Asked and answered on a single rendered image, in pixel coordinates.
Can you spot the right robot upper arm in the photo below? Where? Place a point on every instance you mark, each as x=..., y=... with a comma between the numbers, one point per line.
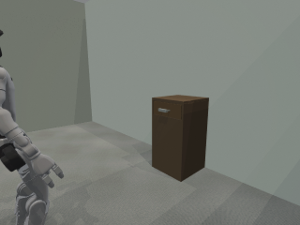
x=3, y=82

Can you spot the drawer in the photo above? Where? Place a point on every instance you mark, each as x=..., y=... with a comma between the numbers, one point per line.
x=174, y=110

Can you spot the cabinet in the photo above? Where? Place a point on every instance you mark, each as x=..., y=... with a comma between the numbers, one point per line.
x=179, y=145

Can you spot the robot right hand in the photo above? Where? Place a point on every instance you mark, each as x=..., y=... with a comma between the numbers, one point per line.
x=42, y=165

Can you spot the left robot thigh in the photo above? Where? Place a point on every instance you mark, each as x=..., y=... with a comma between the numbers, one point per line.
x=23, y=190

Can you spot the handle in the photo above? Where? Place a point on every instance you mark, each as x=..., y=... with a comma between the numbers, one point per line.
x=163, y=110

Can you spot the robot left hand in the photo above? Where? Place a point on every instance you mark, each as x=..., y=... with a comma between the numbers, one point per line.
x=24, y=134

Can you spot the right robot forearm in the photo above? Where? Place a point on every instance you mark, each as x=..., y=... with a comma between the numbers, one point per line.
x=11, y=131

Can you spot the robot left shin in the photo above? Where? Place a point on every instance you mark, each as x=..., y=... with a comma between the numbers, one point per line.
x=20, y=210

